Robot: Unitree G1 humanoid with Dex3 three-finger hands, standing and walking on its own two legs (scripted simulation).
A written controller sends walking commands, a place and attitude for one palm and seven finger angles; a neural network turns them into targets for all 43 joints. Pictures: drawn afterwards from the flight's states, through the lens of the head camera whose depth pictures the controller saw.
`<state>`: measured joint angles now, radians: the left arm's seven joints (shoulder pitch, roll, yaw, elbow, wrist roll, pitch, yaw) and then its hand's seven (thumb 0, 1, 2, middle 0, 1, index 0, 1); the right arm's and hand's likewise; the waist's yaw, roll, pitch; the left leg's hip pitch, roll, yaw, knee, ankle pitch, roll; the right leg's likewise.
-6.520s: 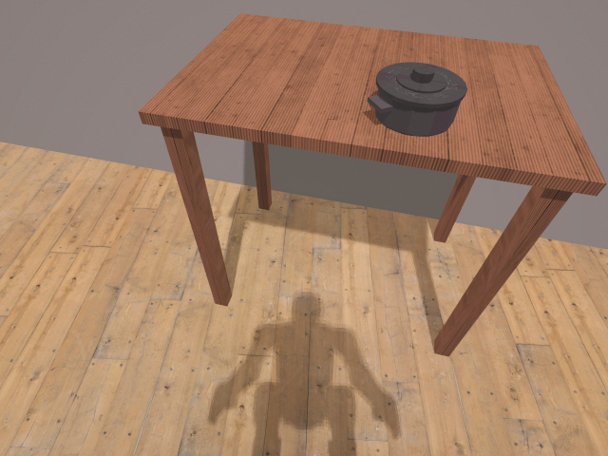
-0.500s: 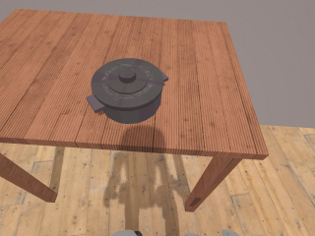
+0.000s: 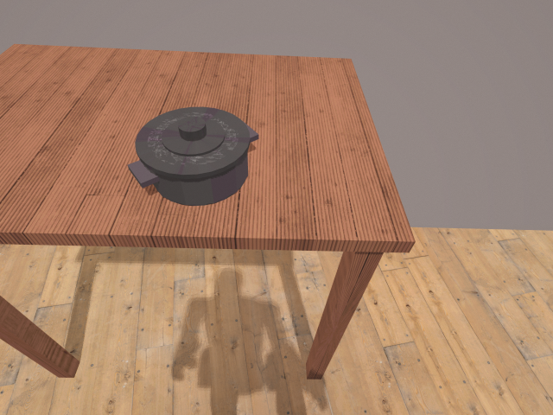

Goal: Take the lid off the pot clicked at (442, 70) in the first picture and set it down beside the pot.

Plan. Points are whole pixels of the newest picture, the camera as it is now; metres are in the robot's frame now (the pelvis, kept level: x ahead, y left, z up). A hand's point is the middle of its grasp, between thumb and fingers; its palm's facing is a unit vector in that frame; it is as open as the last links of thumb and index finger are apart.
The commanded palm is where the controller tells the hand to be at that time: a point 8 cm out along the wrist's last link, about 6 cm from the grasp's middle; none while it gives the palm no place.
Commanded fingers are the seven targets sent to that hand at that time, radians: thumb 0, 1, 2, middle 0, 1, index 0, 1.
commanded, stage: come to a stop and stand still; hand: left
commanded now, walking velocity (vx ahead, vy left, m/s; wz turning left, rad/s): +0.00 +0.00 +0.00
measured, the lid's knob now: (192, 127) +0.49 +0.16 +0.16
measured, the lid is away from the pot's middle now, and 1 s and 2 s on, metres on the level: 0.00 0.00 0.00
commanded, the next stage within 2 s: look again from close up in 0.18 s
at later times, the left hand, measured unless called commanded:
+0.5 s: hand out of the picture +0.03 +0.18 -0.17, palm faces +0.04 -0.98 -0.18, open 7.4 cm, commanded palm none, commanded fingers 0.00 0.90 0.90 -0.20 -0.30 -0.20 -0.30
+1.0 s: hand out of the picture +0.09 +0.19 -0.17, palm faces +0.02 -0.98 -0.20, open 7.4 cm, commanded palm none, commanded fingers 0.00 0.90 0.90 -0.20 -0.30 -0.20 -0.30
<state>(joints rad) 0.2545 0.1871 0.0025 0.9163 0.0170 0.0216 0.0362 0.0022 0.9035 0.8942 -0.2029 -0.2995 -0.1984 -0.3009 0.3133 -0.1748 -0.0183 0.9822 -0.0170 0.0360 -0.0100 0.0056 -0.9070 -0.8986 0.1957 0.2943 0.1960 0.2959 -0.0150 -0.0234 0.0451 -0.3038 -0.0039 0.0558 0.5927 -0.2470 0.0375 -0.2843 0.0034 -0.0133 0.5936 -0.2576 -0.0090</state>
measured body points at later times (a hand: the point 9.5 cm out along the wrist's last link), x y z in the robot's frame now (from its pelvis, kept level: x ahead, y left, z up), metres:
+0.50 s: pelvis +0.03 +0.01 +0.01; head +0.04 +0.03 +0.46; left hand +0.03 +0.24 -0.15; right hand +0.04 -0.21 -0.14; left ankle +0.05 +0.10 -0.73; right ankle +0.04 -0.12 -0.73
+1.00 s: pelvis +0.07 +0.01 +0.01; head +0.08 +0.02 +0.46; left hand +0.09 +0.24 -0.15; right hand +0.09 -0.22 -0.14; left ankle +0.05 +0.10 -0.73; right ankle +0.04 -0.12 -0.73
